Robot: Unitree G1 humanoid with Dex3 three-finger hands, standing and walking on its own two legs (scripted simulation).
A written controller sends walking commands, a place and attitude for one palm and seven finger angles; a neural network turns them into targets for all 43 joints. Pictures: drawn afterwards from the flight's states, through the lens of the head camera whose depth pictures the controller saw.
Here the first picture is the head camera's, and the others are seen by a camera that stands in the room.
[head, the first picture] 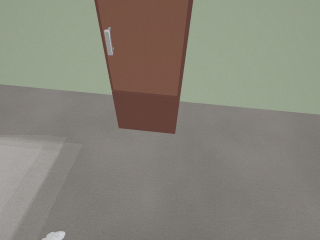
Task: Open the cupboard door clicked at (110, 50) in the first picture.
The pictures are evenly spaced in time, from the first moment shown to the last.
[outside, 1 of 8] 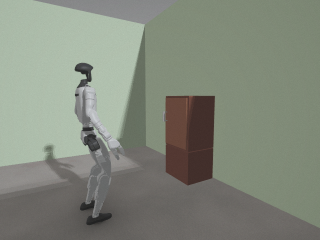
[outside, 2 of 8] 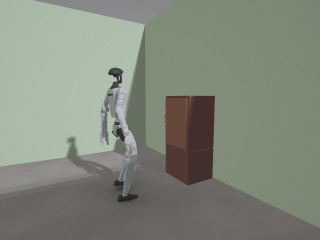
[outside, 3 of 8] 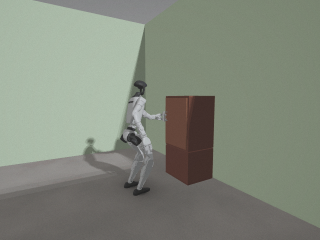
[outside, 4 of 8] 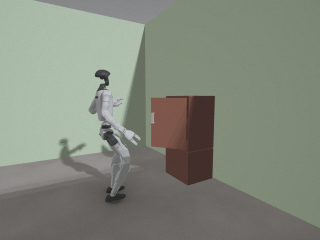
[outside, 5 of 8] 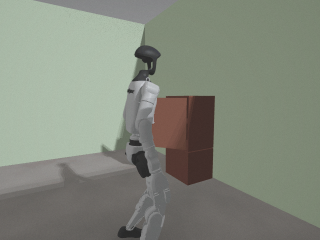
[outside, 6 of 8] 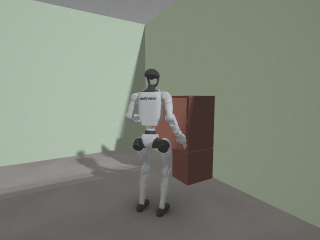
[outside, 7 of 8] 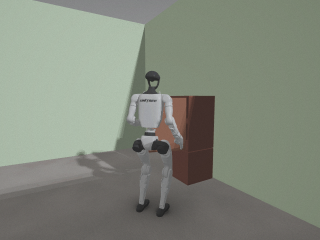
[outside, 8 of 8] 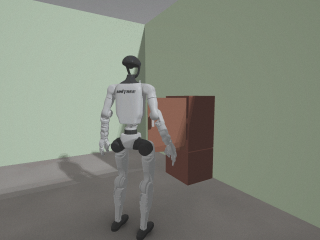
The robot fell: no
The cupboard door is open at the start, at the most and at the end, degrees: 0 73 73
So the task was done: yes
